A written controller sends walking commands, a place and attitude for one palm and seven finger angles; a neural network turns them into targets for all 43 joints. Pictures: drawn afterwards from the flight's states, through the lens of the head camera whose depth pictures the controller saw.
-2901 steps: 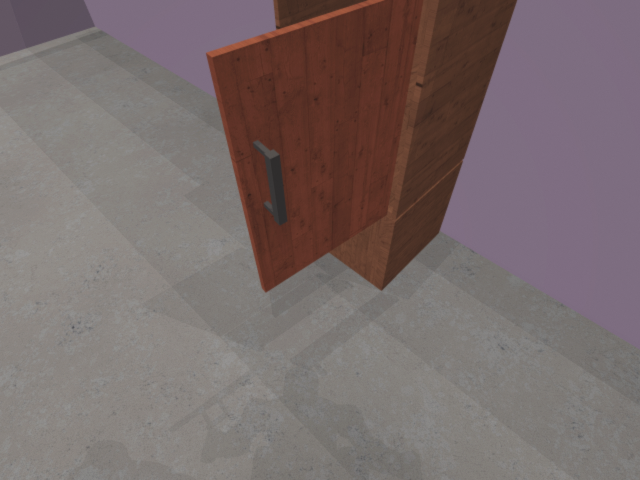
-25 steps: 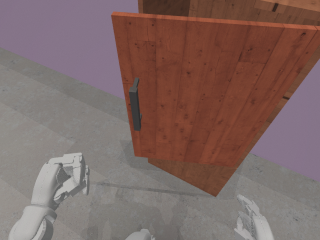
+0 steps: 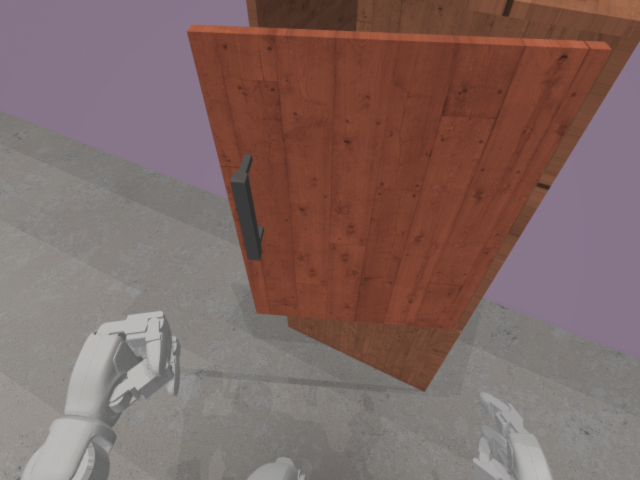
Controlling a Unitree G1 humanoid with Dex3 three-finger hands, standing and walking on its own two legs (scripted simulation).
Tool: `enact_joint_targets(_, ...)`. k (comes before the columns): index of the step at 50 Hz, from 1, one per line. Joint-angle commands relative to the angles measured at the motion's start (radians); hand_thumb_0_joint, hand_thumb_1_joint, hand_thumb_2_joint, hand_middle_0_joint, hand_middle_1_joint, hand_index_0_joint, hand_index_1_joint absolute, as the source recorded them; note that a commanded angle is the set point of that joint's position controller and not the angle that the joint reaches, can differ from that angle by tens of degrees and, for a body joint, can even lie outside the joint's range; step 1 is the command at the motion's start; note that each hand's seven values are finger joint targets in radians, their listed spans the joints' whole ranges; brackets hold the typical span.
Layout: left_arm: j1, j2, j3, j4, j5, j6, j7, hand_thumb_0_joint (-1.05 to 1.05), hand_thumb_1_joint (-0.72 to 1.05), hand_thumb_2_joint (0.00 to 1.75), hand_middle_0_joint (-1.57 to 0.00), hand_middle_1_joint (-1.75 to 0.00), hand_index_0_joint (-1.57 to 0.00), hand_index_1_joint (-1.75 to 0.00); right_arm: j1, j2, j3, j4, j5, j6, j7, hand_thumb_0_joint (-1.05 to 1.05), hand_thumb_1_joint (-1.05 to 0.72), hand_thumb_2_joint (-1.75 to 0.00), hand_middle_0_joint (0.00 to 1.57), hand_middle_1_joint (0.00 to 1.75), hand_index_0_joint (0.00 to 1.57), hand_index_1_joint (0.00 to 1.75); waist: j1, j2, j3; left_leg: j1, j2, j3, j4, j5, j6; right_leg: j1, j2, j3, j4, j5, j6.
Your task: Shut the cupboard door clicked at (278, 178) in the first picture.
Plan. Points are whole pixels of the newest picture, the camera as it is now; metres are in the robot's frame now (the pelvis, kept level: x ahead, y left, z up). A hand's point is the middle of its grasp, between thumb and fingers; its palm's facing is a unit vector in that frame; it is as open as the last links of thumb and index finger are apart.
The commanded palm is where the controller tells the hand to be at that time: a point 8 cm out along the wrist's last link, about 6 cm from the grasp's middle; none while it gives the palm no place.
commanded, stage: bring the fist close to the handle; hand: left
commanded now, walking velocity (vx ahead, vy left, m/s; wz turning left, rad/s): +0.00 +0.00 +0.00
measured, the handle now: (251, 210) +0.46 +0.13 +0.07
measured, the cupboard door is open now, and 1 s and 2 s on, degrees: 22 22 19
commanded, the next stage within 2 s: push the door shut along its arc in 1.34 s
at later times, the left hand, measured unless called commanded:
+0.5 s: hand (216, 330) +0.27 +0.14 +0.08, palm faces -0.07 -1.00 -0.01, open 3.1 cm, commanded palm +0.26 +0.19 +0.08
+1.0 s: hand (273, 279) +0.34 +0.09 +0.08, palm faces -0.08 -1.00 -0.02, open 3.1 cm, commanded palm +0.32 +0.15 +0.08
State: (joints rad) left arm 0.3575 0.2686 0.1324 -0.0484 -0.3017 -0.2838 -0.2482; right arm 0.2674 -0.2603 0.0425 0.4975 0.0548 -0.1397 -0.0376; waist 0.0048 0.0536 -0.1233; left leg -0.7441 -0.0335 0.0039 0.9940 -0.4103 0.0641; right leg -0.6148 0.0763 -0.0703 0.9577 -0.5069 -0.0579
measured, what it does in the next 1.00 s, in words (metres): stands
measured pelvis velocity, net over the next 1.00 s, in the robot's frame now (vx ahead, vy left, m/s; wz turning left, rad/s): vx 0.00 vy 0.00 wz -0.02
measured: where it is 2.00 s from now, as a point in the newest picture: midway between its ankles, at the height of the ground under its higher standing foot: outside the picture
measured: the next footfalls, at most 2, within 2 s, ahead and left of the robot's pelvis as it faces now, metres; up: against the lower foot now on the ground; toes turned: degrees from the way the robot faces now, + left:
none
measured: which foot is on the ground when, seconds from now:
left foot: down 0.00-1.00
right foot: down 0.00-1.00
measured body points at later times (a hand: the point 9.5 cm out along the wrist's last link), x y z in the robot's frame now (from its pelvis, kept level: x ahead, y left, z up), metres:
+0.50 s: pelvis -0.01 +0.00 +0.00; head +0.02 +0.00 +0.45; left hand +0.27 +0.19 +0.08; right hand +0.15 -0.24 -0.08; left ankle +0.05 +0.08 -0.68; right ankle -0.01 -0.09 -0.68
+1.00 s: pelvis +0.00 +0.00 +0.00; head +0.03 +0.00 +0.45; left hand +0.34 +0.14 +0.08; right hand +0.14 -0.24 -0.10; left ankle +0.05 +0.08 -0.68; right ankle -0.01 -0.09 -0.68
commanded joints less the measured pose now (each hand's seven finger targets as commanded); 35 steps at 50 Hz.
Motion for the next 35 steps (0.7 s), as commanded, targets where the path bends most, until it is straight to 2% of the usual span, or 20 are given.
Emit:
enact_joint_targets(1,-0.223,0.136,0.066,-0.167,-0.015,-0.074,0.006,0.0,0.9,0.9,-1.3,-1.5,-1.3,-1.5,-0.067,-0.124,-0.05,-0.144,-0.001,-0.059,-0.018,0.0,-0.9,-0.9,0.2,0.3,0.2,0.3,-0.03,-0.026,-0.117,0.121,0.037,-0.085,-0.121,0.074,-0.021,-0.019,-0.053,0.137,-0.194,0.116,0.041)
enact_joint_targets(2,-0.27,0.106,0.027,-0.176,-0.01,-0.077,0.006,0.0,0.9,0.9,-1.3,-1.5,-1.3,-1.5,-0.073,-0.122,-0.048,-0.143,0.0,-0.062,-0.018,0.0,-0.9,-0.9,0.2,0.3,0.2,0.3,-0.036,0.003,-0.127,0.138,0.037,-0.088,-0.125,0.071,-0.02,-0.026,-0.053,0.131,-0.189,0.113,0.038)
enact_joint_targets(4,-0.268,0.135,0.051,-0.154,-0.009,-0.069,0.015,0.0,0.9,0.9,-1.3,-1.5,-1.3,-1.5,-0.066,-0.128,-0.051,-0.138,0.0,-0.065,-0.02,0.0,-0.9,-0.9,0.2,0.3,0.2,0.3,-0.026,-0.029,-0.153,0.143,0.038,-0.092,-0.121,0.079,-0.018,-0.006,-0.055,0.146,-0.195,0.125,0.046)
enact_joint_targets(5,-0.273,0.114,0.033,-0.138,-0.006,-0.063,0.015,0.0,0.9,0.9,-1.3,-1.5,-1.3,-1.5,-0.066,-0.123,-0.049,-0.138,-0.001,-0.063,-0.019,0.0,-0.9,-0.9,0.2,0.3,0.2,0.3,-0.028,-0.04,-0.161,0.146,0.037,-0.085,-0.125,0.089,-0.017,0.007,-0.057,0.142,-0.196,0.14,0.047)
enact_joint_targets(7,-0.273,0.128,0.049,-0.12,-0.003,-0.053,0.022,0.0,0.9,0.9,-1.3,-1.5,-1.3,-1.5,-0.064,-0.122,-0.048,-0.138,0.001,-0.058,-0.017,0.0,-0.9,-0.9,0.2,0.3,0.2,0.3,-0.014,-0.038,-0.172,0.147,0.035,-0.081,-0.133,0.098,-0.019,0.028,-0.06,0.145,-0.198,0.15,0.048)
enact_joint_targets(8,-0.288,0.118,0.034,-0.119,0.005,-0.049,0.027,0.0,0.9,0.9,-1.3,-1.5,-1.3,-1.5,-0.072,-0.12,-0.047,-0.139,0.002,-0.056,-0.014,0.0,-0.9,-0.9,0.2,0.3,0.2,0.3,-0.013,-0.009,-0.162,0.162,0.036,-0.081,-0.143,0.105,-0.02,0.017,-0.057,0.135,-0.194,0.162,0.044)
enact_joint_targets(9,-0.285,0.12,0.037,-0.125,0.007,-0.044,0.034,0.0,0.9,0.9,-1.3,-1.5,-1.3,-1.5,-0.066,-0.122,-0.048,-0.139,0.0,-0.053,-0.012,0.0,-0.9,-0.9,0.2,0.3,0.2,0.3,-0.007,-0.022,-0.18,0.17,0.037,-0.085,-0.144,0.121,-0.018,0.035,-0.057,0.135,-0.189,0.186,0.048)
enact_joint_targets(11,-0.283,0.105,0.03,-0.11,0.011,-0.039,0.05,0.0,0.9,0.9,-1.3,-1.5,-1.3,-1.5,-0.068,-0.117,-0.047,-0.143,0.0,-0.048,-0.007,0.0,-0.9,-0.9,0.2,0.3,0.2,0.3,-0.007,-0.044,-0.163,0.17,0.036,-0.079,-0.153,0.124,-0.019,0.041,-0.059,0.131,-0.195,0.203,0.05)
enact_joint_targets(12,-0.279,0.094,0.022,-0.104,0.014,-0.039,0.057,0.0,0.9,0.9,-1.3,-1.5,-1.3,-1.5,-0.071,-0.115,-0.046,-0.144,0.0,-0.045,-0.004,0.0,-0.9,-0.9,0.2,0.3,0.2,0.3,-0.002,-0.03,-0.157,0.174,0.036,-0.077,-0.162,0.118,-0.021,0.036,-0.056,0.124,-0.195,0.195,0.046)
enact_joint_targets(16,-0.312,0.058,-0.019,-0.09,0.036,-0.043,0.087,0.0,0.9,0.9,-1.3,-1.5,-1.3,-1.5,-0.069,-0.115,-0.049,-0.141,-0.002,-0.038,0.004,0.0,-0.9,-0.9,0.2,0.3,0.2,0.3,-0.013,-0.039,-0.135,0.192,0.039,-0.08,-0.176,0.111,-0.021,0.01,-0.049,0.098,-0.187,0.198,0.04)
enact_joint_targets(20,-0.362,0.038,-0.054,-0.101,0.063,-0.058,0.118,0.0,0.9,0.9,-1.3,-1.5,-1.3,-1.5,-0.069,-0.115,-0.053,-0.135,-0.006,-0.032,0.008,0.0,-0.9,-0.9,0.2,0.3,0.2,0.3,-0.022,-0.037,-0.153,0.214,0.042,-0.083,-0.178,0.106,-0.019,-0.005,-0.047,0.085,-0.176,0.194,0.033)
enact_joint_targets(23,-0.44,0.018,-0.083,-0.099,0.082,-0.067,0.142,0.0,0.9,0.9,-1.3,-1.5,-1.3,-1.5,-0.073,-0.113,-0.052,-0.124,-0.008,-0.029,0.01,0.0,-0.9,-0.9,0.2,0.3,0.2,0.3,-0.029,-0.009,-0.17,0.237,0.045,-0.094,-0.186,0.088,-0.023,-0.029,-0.044,0.075,-0.167,0.171,0.027)
enact_joint_targets(26,-0.487,0.017,-0.085,-0.061,0.094,-0.061,0.164,0.0,0.9,0.9,-1.3,-1.5,-1.3,-1.5,-0.067,-0.114,-0.053,-0.112,-0.01,-0.021,0.01,0.0,-0.9,-0.9,0.2,0.3,0.2,0.3,-0.036,-0.038,-0.176,0.241,0.048,-0.099,-0.187,0.083,-0.023,-0.032,-0.043,0.071,-0.169,0.171,0.028)
enact_joint_targets(27,-0.524,0.007,-0.103,-0.055,0.102,-0.061,0.169,0.0,0.9,0.9,-1.3,-1.5,-1.3,-1.5,-0.072,-0.115,-0.051,-0.109,-0.01,-0.019,0.011,0.0,-0.9,-0.9,0.2,0.3,0.2,0.3,-0.041,-0.024,-0.167,0.243,0.048,-0.102,-0.19,0.074,-0.024,-0.044,-0.044,0.07,-0.169,0.162,0.026)
enact_joint_targets(28,-0.556,0.005,-0.103,-0.044,0.104,-0.059,0.176,0.0,0.9,0.9,-1.3,-1.5,-1.3,-1.5,-0.072,-0.113,-0.051,-0.104,-0.011,-0.018,0.012,0.0,-0.9,-0.9,0.2,0.3,0.2,0.3,-0.04,-0.011,-0.179,0.251,0.047,-0.103,-0.189,0.072,-0.025,-0.048,-0.044,0.072,-0.169,0.16,0.026)
enact_joint_targets(29,-0.555,0.014,-0.095,-0.032,0.109,-0.055,0.185,0.0,0.9,0.9,-1.3,-1.5,-1.3,-1.5,-0.066,-0.117,-0.053,-0.1,-0.011,-0.014,0.012,0.0,-0.9,-0.9,0.2,0.3,0.2,0.3,-0.038,-0.028,-0.193,0.261,0.05,-0.104,-0.189,0.084,-0.025,-0.039,-0.042,0.072,-0.168,0.169,0.026)
enact_joint_targets(31,-0.594,-0.023,-0.127,-0.013,0.114,-0.049,0.195,0.0,0.9,0.9,-1.3,-1.5,-1.3,-1.5,-0.067,-0.111,-0.051,-0.099,-0.013,-0.01,0.017,0.0,-0.9,-0.9,0.2,0.3,0.2,0.3,-0.041,-0.02,-0.212,0.283,0.05,-0.104,-0.192,0.099,-0.028,-0.039,-0.044,0.065,-0.167,0.185,0.026)
enact_joint_targets(33,-0.605,-0.02,-0.116,0.036,0.117,-0.038,0.205,0.0,0.9,0.9,-1.3,-1.5,-1.3,-1.5,-0.067,-0.112,-0.05,-0.095,-0.013,-0.002,0.018,0.0,-0.9,-0.9,0.2,0.3,0.2,0.3,-0.035,-0.025,-0.189,0.274,0.049,-0.101,-0.199,0.09,-0.03,-0.038,-0.042,0.064,-0.174,0.179,0.025)
enact_joint_targets(34,-0.623,-0.005,-0.102,0.059,0.119,-0.034,0.212,0.0,0.9,0.9,-1.3,-1.5,-1.3,-1.5,-0.06,-0.117,-0.05,-0.089,-0.014,0.004,0.019,0.0,-0.9,-0.9,0.2,0.3,0.2,0.3,-0.036,-0.052,-0.191,0.266,0.049,-0.104,-0.198,0.097,-0.028,-0.029,-0.041,0.066,-0.176,0.187,0.025)
enact_joint_targets(35,-0.638,-0.027,-0.12,0.068,0.123,-0.033,0.215,0.0,0.9,0.9,-1.3,-1.5,-1.3,-1.5,-0.065,-0.114,-0.05,-0.092,-0.014,0.007,0.021,0.0,-0.9,-0.9,0.2,0.3,0.2,0.3,-0.034,-0.046,-0.198,0.272,0.049,-0.098,-0.197,0.111,-0.029,-0.027,-0.043,0.066,-0.173,0.199,0.025)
